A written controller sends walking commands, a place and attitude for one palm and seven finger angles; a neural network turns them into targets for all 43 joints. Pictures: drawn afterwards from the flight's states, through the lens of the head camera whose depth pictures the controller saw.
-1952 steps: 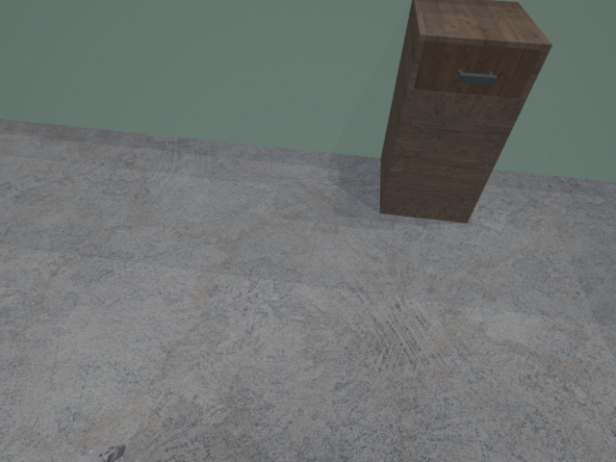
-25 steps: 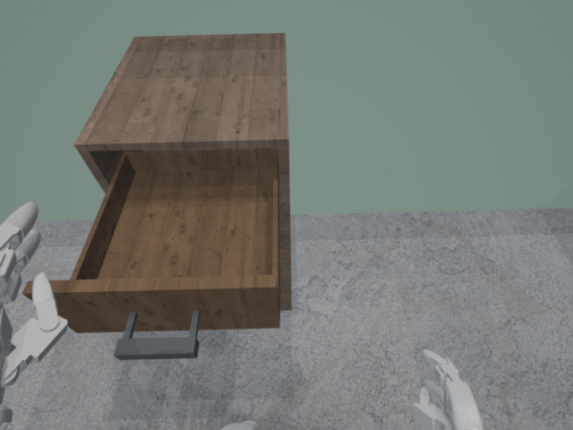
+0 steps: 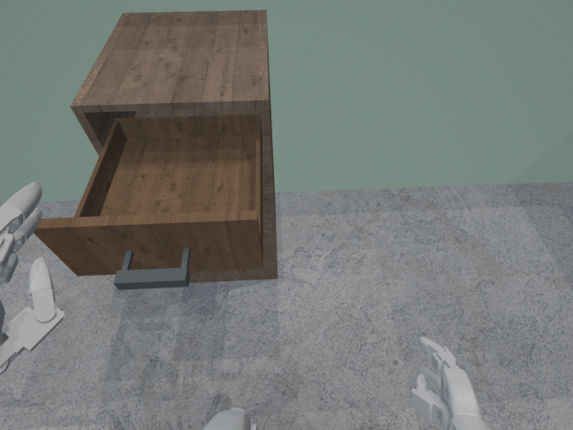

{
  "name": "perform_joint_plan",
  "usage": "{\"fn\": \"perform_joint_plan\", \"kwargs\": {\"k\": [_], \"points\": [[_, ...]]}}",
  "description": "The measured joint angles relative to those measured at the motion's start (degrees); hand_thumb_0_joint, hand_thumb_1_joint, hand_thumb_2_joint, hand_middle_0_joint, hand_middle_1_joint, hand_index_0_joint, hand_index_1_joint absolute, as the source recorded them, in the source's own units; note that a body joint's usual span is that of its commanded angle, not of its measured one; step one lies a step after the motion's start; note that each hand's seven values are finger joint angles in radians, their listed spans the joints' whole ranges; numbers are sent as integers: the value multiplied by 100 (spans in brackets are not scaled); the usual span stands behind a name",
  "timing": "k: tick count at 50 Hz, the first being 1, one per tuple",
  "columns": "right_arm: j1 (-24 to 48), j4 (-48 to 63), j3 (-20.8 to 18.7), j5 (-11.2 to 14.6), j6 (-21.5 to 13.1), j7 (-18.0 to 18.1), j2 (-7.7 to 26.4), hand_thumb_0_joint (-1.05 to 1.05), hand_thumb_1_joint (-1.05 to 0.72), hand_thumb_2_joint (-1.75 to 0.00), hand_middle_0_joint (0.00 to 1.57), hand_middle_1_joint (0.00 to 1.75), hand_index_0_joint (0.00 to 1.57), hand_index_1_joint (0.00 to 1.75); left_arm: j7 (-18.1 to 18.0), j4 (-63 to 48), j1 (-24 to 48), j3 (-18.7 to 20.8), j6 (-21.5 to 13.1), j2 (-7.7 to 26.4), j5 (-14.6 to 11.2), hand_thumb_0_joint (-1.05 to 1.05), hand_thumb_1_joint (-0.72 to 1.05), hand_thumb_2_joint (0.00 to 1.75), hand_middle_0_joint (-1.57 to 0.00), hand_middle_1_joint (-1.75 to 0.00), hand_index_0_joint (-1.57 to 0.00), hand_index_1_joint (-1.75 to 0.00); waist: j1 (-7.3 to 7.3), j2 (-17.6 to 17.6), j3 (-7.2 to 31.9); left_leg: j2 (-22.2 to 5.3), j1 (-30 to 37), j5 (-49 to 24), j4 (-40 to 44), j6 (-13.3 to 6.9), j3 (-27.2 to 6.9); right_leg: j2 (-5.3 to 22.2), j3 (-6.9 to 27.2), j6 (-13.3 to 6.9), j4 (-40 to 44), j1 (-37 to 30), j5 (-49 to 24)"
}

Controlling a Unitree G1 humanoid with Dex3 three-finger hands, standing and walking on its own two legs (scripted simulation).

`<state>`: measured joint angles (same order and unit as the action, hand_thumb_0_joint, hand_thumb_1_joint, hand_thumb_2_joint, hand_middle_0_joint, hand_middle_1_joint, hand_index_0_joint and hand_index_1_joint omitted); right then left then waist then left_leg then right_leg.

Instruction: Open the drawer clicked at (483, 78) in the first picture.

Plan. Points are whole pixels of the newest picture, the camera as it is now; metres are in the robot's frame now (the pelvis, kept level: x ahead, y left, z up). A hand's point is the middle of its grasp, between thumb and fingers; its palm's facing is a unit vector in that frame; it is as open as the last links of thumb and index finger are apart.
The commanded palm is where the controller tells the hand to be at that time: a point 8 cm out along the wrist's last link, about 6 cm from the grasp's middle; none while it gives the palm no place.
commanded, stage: step back with the hand held close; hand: left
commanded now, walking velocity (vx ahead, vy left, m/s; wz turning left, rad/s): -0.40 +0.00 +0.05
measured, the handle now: (155, 266) +0.37 +0.25 -0.06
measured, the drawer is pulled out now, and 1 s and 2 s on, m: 0.30 0.30 0.30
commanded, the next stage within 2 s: stop stepping back and stand still in 0.06 s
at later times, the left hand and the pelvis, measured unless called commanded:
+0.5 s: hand out of the picture +0.08 +0.21 +0.18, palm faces +0.41 -0.81 -0.42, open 7.4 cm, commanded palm +0.01 +0.25 +0.18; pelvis -0.11 -0.03 +0.00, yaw +2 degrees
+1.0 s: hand out of the picture +0.07 +0.23 +0.15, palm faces +0.39 -0.82 -0.43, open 7.4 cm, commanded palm none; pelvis -0.11 -0.02 +0.01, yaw +3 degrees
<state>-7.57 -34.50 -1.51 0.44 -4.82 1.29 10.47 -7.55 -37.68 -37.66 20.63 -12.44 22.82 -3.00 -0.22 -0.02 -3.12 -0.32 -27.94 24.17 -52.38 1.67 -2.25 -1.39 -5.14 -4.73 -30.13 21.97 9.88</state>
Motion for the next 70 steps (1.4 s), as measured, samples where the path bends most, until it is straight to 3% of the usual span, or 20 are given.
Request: {"fn": "perform_joint_plan", "kwargs": {"k": [2, 4, 9, 11, 13, 16, 20, 22, 24, 27, 32, 35, 41, 49, 51, 53, 56, 59, 63, 70], "points": [[-60, -98, -18, -22, 135, 66, 3, 1, -91, -90, 20, 30, 20, 30, -47, 234, -102, 7, 33, -88, 21, 1, 89, 90, -21, -30, -21, -30, -20, 90, 142, 118, 45, 50, -457, 31, 87, 72, 67, 6, 227, -3, -207], [-174, -106, 11, -39, 214, 145, 14, 1, -91, -90, 20, 30, 20, 30, -103, 443, -165, 9, 102, -125, 44, 1, 89, 90, -21, -30, -21, -30, -42, 178, 266, 134, 351, 196, -169, 10, 205, 116, 103, 5, 463, -11, -412], [-415, 22, 83, -84, 170, 239, 224, 1, -91, -90, 20, 30, 20, 30, -245, 419, -13, -155, 172, -141, 89, 1, 89, 90, -21, -30, -21, -30, -101, 152, 303, 7, 1380, -9, 2207, -229, 299, 71, -131, 57, 735, 202, -810], [-398, -1, 49, -91, 116, 220, 206, 1, -91, -90, 20, 30, 20, 30, -257, 325, 153, -187, 119, -52, 119, 1, 89, 90, -21, -30, -21, -30, -103, 250, 67, 32, 1318, -927, 2345, -198, 250, 71, -53, 271, 306, 380, -275], [-502, -10, 60, -59, -31, 159, 108, 1, -91, -90, 20, 30, 20, 30, -271, 226, 111, -124, 113, 49, 142, 2, 89, 90, -21, -30, -21, -30, -62, 337, 20, 21, 1268, -965, 2259, -133, 262, -9, 190, 469, -901, 619, 686], [-738, 15, 95, -22, -203, 89, -85, 1, -91, -90, 20, 30, 20, 30, -315, 9, -172, 104, 193, 142, 97, 2, 89, 90, -21, -30, -21, -30, -98, 306, 200, -81, 1225, -937, 2265, -54, 214, -101, 348, 600, -2060, 482, 1169], [-834, -45, 251, 28, -298, 54, -173, 1, -91, -90, 20, 30, 20, 30, -335, -26, -289, 288, 115, 119, 42, 2, 89, 90, -21, -30, -21, -30, 12, 258, 360, -181, 1064, -872, 2008, 60, 301, 127, 312, 607, -444, -702, 1007], [-698, -224, 261, 39, -270, 46, -87, 1, -91, -90, 20, 30, 20, 30, -240, 266, 48, 92, 68, -106, 83, 1, 89, 90, -21, -30, -21, -30, -7, -84, 231, -359, 995, -725, 1772, -35, 104, -98, 134, 322, -78, -931, 788], [-643, -359, 238, 64, -186, 24, -28, 1, -91, -90, 20, 30, 20, 30, -164, 511, 311, -89, 84, -249, 88, 1, 89, 90, -21, -30, -21, -30, -34, -170, 222, -242, 855, -447, 1318, -177, -38, -128, 47, 165, 124, -1024, 649], [-604, -413, 190, 51, -66, -6, 65, 1, -91, -90, 21, 30, 20, 30, -78, 727, 306, -210, 28, -414, 75, 1, 89, 90, -21, -30, -21, -30, -57, -54, 302, 37, 677, -521, 543, -233, 67, -37, 124, 145, 466, -1108, 411], [-658, -179, 99, 64, -63, 66, 224, 1, -91, -90, 20, 30, 20, 30, -48, 666, -84, -227, 2, -263, 123, 1, 89, 90, -21, -30, -21, -30, -193, 135, 408, 84, 1132, -595, 1730, -353, 389, 42, 165, 163, 721, -1097, 211], [-697, -19, 10, 45, -179, 138, 377, 1, -91, -90, 20, 30, 20, 30, -94, 399, -196, -230, -23, -148, 116, 1, 89, 90, -21, -30, -21, -30, -203, 60, 351, -24, 1513, -1022, 2702, -427, 346, -32, 59, 204, 446, -952, 334], [-605, 16, 58, 49, -246, 165, 237, 1, -91, -90, 20, 30, 20, 30, -143, 336, -96, 12, 30, 68, 96, 1, 89, 90, -21, -30, -21, -30, -64, 217, 255, 86, 1516, -1019, 2440, -260, 427, 105, 143, 334, 61, -904, 537], [-474, -81, 241, 54, -194, 41, 76, 1, -91, -90, 20, 30, 20, 30, -133, 587, 128, -213, 80, -342, 65, 1, 89, 90, -21, -30, -21, -30, -14, -116, 239, -94, 1448, -906, 2287, -239, 301, -98, 29, 239, 618, -1182, 317], [-401, -358, 171, 0, -265, -150, 171, 1, -91, -90, 20, 30, 20, 30, 110, 1439, 571, -528, 93, -304, 329, 1, 89, 90, -21, -30, -20, -30, 63, -172, 347, -20, 1211, -886, 2115, -260, 293, -14, 21, 273, 344, -908, 409], [-265, -653, 140, -40, -50, -231, 305, 1, -91, -90, 20, 30, 20, 30, 383, 2864, 1183, -938, 548, -404, 429, 0, 90, 90, -20, -30, -20, -30, 99, -287, 417, 72, 1038, -768, 1908, -335, 322, 95, 41, 328, -83, -635, 613], [-142, -989, 172, -120, 218, -216, 322, 1, -91, -90, 20, 30, 20, 30, 583, 5098, 1842, -1369, 1254, -717, 480, 0, 90, 90, -20, -30, -20, -30, 15, -299, 395, 189, 945, -676, 1723, -416, 421, 226, 140, 392, -491, -423, 729], [-228, -1225, 236, -145, 374, -176, 203, 1, -91, -90, 20, 30, 20, 30, 675, 6729, 2077, -1707, 1606, -1036, 492, 1, 91, 90, -20, -30, -19, -30, -78, -141, 230, 175, 1078, -688, 1781, -397, 460, 211, 185, 377, -489, -521, 824], [-490, -1589, 268, -144, 502, -115, 37, 1, -91, -90, 20, 30, 20, 30, 696, 8042, 2029, -1985, 1631, -1374, 399, 1, 92, 90, -20, -30, -20, -30, -79, 189, -21, 122, 1316, -820, 2048, -361, 464, 145, 192, 340, -173, -772, 657], [-919, -2246, 207, -119, 631, -4, -14, 1, -91, -90, 20, 30, 20, 30, 660, 9198, 2029, -1927, 1478, -1126, 365, -2, 99, 90, -21, -30, -20, -30, 65, 200, -199, 51, 1529, -1072, 2448, -351, 389, 49, 122, 328, 515, -1131, 262]]}}
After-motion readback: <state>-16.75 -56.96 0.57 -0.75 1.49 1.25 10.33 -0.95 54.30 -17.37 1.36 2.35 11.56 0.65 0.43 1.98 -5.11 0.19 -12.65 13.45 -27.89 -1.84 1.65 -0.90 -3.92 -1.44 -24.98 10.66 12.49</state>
